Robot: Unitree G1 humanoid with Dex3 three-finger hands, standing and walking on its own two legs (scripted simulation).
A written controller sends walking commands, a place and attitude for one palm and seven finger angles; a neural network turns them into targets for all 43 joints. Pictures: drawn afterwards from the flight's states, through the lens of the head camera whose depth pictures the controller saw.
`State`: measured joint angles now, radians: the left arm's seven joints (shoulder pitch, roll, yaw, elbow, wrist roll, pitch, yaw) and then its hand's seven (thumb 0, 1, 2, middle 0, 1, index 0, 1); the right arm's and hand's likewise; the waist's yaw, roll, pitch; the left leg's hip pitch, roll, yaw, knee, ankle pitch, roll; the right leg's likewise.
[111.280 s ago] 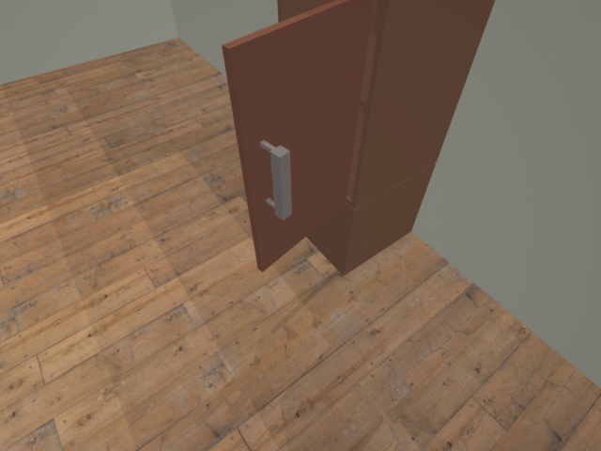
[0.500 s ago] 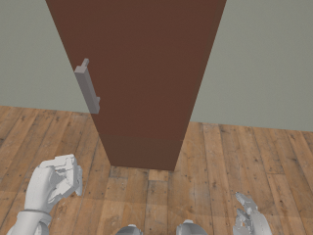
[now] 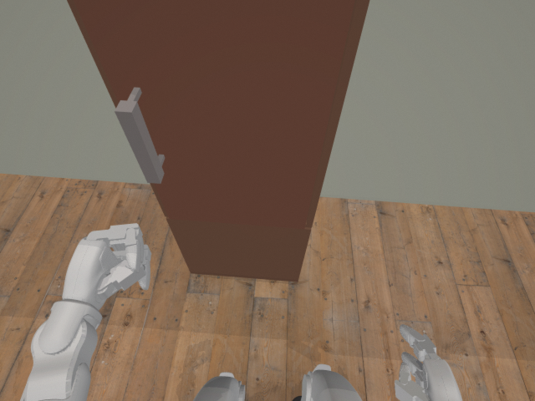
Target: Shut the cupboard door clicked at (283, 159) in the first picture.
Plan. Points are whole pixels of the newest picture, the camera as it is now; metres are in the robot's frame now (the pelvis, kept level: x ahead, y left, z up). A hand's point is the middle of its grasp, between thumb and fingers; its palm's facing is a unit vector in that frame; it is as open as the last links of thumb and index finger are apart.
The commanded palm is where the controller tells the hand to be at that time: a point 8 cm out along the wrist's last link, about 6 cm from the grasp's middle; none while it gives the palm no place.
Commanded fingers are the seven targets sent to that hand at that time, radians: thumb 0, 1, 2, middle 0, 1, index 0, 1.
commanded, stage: bring the fist close to the handle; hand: left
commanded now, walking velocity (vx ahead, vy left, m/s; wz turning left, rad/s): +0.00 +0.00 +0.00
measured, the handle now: (146, 138) +0.53 +0.24 +0.06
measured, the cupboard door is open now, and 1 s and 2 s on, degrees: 0 0 0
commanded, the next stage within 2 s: push the door shut along its arc in 1.08 s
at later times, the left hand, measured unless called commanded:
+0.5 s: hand (148, 205) +0.38 +0.20 +0.07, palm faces -0.03 -1.00 -0.03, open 3.2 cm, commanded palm +0.36 +0.25 +0.06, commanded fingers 0.00 0.90 0.90 -1.30 -1.50 -1.30 -1.50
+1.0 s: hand (153, 189) +0.41 +0.20 +0.06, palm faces -0.02 -1.00 -0.02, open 3.1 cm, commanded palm +0.39 +0.26 +0.06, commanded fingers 0.00 0.90 0.90 -1.30 -1.50 -1.30 -1.50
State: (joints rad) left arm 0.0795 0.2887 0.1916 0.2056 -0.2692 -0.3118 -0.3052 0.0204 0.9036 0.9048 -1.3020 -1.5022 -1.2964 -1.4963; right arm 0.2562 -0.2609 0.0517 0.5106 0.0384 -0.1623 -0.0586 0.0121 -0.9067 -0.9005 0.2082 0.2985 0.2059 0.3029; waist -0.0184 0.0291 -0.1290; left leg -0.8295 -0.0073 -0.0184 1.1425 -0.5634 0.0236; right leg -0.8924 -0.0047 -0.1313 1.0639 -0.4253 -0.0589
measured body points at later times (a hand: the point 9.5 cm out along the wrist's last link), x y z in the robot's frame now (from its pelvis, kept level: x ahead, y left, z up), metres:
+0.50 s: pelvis +0.01 +0.01 +0.01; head +0.09 +0.02 +0.45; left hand +0.37 +0.25 +0.07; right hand +0.13 -0.25 -0.09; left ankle +0.00 +0.10 -0.66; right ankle +0.06 -0.09 -0.66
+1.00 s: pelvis +0.00 +0.01 +0.01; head +0.10 +0.02 +0.45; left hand +0.41 +0.26 +0.06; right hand +0.07 -0.25 -0.10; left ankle +0.00 +0.10 -0.66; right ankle +0.06 -0.09 -0.66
